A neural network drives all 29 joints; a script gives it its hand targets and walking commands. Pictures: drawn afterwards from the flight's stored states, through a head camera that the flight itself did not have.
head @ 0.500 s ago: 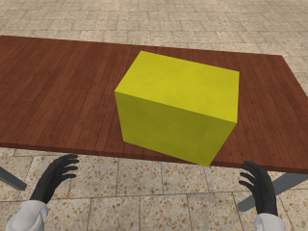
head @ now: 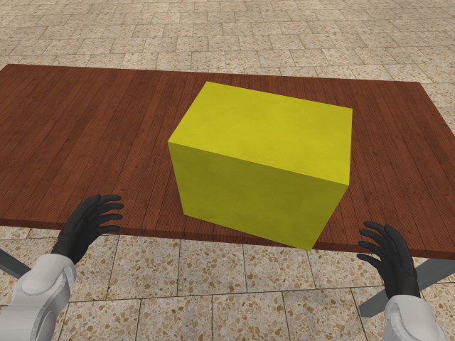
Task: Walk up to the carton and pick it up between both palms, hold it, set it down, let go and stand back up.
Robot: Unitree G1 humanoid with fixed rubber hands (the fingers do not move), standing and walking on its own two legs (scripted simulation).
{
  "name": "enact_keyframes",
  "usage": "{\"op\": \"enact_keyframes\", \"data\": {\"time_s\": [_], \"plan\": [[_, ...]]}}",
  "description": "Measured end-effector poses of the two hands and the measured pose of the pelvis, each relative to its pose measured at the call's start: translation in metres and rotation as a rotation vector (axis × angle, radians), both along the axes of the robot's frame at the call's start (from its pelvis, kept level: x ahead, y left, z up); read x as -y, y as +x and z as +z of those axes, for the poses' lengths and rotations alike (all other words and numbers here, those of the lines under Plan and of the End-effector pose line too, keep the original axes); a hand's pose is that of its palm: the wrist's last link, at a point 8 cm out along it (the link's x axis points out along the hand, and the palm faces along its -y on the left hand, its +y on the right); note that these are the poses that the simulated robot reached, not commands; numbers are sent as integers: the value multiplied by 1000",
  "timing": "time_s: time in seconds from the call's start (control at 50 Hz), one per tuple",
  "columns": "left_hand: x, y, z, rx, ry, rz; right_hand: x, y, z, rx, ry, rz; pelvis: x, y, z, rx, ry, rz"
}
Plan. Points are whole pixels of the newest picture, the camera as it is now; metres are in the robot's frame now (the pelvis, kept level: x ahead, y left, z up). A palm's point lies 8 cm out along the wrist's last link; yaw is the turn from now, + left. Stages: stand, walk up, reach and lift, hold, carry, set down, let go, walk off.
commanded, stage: reach and lift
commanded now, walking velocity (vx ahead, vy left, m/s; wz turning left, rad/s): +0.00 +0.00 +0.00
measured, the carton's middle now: (258, 167) +0.42 -0.03 +0.05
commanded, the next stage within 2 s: none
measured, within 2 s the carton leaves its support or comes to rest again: neither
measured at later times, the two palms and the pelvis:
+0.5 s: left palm (96, 181) +0.32 +0.24 +0.13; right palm (408, 237) +0.25 -0.23 +0.10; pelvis +0.00 +0.00 +0.00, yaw +0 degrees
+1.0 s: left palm (106, 125) +0.39 +0.23 +0.18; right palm (422, 186) +0.31 -0.25 +0.15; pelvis -0.01 +0.00 +0.00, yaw +0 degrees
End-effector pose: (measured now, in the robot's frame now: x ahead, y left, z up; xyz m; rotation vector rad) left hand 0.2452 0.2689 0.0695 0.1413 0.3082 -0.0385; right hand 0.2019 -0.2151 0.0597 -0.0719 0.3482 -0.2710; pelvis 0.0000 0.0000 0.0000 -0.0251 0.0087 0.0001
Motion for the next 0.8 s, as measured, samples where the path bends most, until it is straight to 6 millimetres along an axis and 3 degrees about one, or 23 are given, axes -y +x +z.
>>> {"op": "enact_keyframes", "data": {"time_s": [0.28, 0.54, 0.8], "plan": [[15, 42, 29, 20, 4, -48, 2, 27, 23, 42, -4, 27, 0, -1, 0, 2, 0, 0], [34, 81, 69, 82, -8, -103, 13, 54, 46, 88, -8, 11, 1, -5, 0, 5, 1, 0], [41, 120, 89, 95, -55, -99, 23, 89, 67, 123, -1, -15, 1, -7, 0, 6, 1, 0]]}}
